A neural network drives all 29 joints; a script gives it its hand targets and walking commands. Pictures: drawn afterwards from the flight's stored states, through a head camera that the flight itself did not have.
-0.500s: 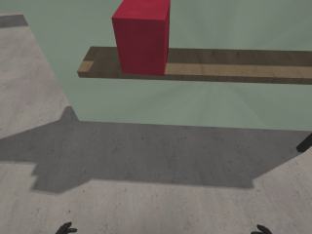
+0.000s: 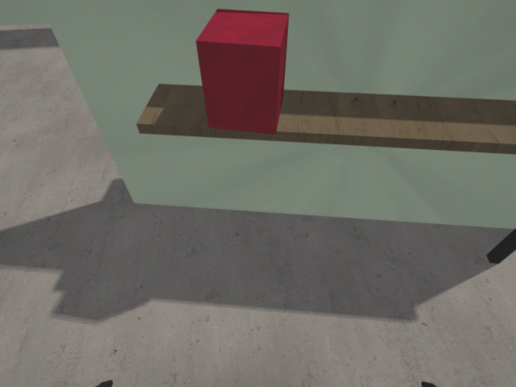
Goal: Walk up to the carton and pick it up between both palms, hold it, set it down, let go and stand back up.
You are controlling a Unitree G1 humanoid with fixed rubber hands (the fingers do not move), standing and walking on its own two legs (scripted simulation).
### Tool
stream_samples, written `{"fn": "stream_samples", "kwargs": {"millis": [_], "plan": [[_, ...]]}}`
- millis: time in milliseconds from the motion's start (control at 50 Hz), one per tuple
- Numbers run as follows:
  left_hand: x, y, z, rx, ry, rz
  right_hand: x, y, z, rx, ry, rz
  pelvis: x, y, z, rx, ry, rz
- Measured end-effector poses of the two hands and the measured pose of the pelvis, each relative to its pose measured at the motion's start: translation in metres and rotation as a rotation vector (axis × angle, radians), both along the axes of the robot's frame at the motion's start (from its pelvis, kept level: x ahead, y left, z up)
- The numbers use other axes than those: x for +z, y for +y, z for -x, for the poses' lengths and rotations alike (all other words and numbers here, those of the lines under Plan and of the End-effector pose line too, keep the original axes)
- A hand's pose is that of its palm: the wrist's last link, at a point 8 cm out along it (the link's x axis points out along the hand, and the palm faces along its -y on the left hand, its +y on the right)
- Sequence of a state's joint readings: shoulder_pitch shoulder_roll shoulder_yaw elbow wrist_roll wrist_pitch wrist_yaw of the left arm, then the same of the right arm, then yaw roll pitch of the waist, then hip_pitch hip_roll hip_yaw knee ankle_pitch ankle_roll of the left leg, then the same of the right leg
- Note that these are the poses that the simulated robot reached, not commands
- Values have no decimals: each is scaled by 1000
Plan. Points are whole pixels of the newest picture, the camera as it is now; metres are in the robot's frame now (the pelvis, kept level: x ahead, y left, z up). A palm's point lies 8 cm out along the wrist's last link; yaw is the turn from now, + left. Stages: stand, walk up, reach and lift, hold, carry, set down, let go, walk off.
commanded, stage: stand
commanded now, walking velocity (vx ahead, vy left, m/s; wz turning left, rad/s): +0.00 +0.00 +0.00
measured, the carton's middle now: (247, 72) +0.89 +0.04 +0.04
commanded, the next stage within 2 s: walk up in 0.62 s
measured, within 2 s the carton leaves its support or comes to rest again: neither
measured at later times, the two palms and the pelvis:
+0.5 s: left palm out of the picture +0.08 +0.30 -0.12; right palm out of the picture +0.09 -0.28 -0.12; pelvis +0.00 +0.01 +0.00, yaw +0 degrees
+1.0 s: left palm out of the picture +0.10 +0.31 -0.11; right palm out of the picture +0.07 -0.31 -0.13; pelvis +0.03 -0.01 -0.01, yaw -2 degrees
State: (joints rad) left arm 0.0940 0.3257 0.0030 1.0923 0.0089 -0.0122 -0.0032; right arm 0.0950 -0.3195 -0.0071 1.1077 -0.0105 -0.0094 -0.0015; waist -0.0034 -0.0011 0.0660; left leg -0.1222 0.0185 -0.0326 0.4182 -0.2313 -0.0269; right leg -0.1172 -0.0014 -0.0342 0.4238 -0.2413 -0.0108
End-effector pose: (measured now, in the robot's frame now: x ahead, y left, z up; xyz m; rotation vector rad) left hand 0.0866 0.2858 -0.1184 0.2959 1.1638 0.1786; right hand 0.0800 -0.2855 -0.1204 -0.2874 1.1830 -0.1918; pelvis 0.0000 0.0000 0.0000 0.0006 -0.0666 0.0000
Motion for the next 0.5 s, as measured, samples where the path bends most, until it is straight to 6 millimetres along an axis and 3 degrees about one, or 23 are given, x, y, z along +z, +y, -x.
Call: {"fn": "stream_samples", "kwargs": {"millis": [500], "plan": [[1, 10, 10, 21, 37, -5, 2, 9, -10, 13, 4, -3, 3, 8, -4, 7, 10, 0]]}}
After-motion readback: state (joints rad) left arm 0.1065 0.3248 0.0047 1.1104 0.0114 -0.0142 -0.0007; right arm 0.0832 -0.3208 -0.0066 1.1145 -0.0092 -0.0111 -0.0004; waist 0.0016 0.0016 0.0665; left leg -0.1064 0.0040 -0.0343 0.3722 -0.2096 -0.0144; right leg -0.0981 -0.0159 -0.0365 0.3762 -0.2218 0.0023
